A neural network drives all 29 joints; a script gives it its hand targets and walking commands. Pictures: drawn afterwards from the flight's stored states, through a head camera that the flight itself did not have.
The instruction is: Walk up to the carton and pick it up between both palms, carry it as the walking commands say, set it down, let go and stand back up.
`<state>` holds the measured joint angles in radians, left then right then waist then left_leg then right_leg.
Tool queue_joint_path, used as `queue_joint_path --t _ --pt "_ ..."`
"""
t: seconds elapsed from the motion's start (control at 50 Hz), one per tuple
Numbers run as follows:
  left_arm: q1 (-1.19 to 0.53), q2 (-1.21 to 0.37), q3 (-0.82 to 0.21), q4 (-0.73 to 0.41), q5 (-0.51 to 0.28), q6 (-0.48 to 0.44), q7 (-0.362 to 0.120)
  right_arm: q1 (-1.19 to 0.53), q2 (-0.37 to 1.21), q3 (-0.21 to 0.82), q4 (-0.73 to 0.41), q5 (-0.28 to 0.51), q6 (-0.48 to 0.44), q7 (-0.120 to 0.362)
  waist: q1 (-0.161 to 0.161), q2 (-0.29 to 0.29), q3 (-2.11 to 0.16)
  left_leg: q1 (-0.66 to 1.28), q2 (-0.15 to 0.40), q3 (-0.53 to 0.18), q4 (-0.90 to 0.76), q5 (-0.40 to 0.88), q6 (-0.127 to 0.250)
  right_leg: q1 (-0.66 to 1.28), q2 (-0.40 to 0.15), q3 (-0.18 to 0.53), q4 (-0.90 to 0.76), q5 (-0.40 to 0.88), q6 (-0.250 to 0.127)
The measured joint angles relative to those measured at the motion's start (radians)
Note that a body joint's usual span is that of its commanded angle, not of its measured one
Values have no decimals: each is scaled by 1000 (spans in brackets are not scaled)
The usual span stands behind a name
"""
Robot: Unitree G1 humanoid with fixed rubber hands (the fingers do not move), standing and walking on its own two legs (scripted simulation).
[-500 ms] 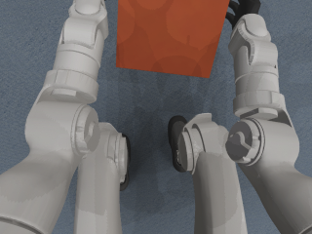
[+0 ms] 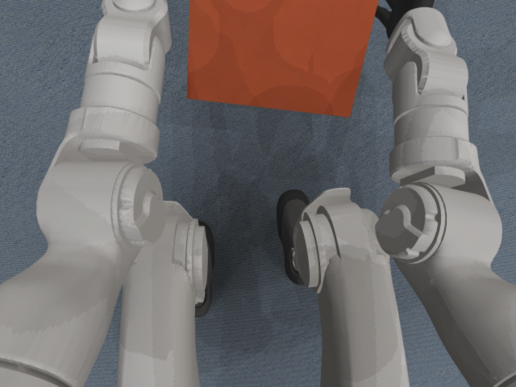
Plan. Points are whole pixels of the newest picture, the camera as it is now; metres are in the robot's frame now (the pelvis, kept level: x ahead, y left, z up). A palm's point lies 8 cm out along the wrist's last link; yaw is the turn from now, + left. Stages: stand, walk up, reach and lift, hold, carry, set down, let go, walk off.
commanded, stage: set down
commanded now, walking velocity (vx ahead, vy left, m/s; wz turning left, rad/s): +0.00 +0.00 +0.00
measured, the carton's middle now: (271, 18) +0.55 -0.06 -0.24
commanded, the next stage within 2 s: none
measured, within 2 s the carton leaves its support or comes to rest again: rests again in 1.42 s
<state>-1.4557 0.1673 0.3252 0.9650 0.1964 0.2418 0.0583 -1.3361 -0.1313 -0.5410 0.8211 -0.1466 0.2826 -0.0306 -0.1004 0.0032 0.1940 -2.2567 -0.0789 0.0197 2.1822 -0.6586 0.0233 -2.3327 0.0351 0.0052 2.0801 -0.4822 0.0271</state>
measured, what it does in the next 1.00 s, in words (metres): stands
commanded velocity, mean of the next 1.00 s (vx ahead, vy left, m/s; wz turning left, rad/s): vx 0.00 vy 0.00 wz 0.00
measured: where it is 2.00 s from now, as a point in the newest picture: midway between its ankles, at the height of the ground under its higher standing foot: (247, 267)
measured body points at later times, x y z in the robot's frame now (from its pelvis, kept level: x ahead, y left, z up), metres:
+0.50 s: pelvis +0.01 +0.00 +0.00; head +0.37 +0.01 +0.26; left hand +0.59 +0.08 -0.15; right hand +0.54 -0.21 -0.15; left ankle +0.08 +0.10 -0.35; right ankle +0.13 -0.12 -0.35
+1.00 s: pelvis +0.01 +0.00 -0.01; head +0.38 +0.01 +0.26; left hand +0.59 +0.08 -0.16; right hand +0.55 -0.21 -0.15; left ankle +0.08 +0.10 -0.35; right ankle +0.13 -0.12 -0.35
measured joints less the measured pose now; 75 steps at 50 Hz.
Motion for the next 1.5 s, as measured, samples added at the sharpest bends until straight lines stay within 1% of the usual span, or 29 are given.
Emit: queue_joint_path --t 0.32,0.74,1.0,1.18,1.3,1.38,1.44,1.5 --pt "14 -21 25 -27 29 -28 -10 8 -3 -22 4 3 -29 21 1 -5 -15 -14 -5 -8 9 -22 0 -12 -2 -7 7 -23 1" --pt "2 -29 36 -23 51 -52 -19 -3 -15 -51 26 -7 -58 48 0 -8 -11 -26 -14 -13 26 -33 2 -17 -8 -11 22 -40 4" --pt "0 -26 29 -12 51 -65 -22 -4 -17 -62 39 -14 -74 53 0 -10 -9 -28 -17 -16 37 -39 1 -18 -9 -13 32 -47 6" --pt "-11 -7 -3 23 35 -90 -17 -10 -22 -62 74 -3 -116 44 2 -7 0 -25 -18 -20 41 -37 -2 -13 -9 -17 34 -45 6" --pt "-26 16 -40 67 7 -120 -10 -18 -28 -48 114 15 -168 24 4 -5 15 -18 -19 -24 40 -32 -7 -5 -9 -19 32 -39 5" --pt "-13 45 -113 111 -42 -125 -3 -18 -46 0 186 38 -196 -2 6 -6 36 -6 -19 -22 33 -26 -11 4 -8 -17 28 -34 3" --pt "18 94 -193 123 -128 -137 24 -15 -70 84 248 108 -216 -37 -3 -11 72 9 -20 -23 24 -18 -15 19 -9 -17 21 -27 0" --pt "24 156 -283 120 -227 -149 44 -13 -107 167 253 211 -248 -72 -9 -17 118 20 -24 -29 23 -6 -20 34 -14 -22 19 -17 -5"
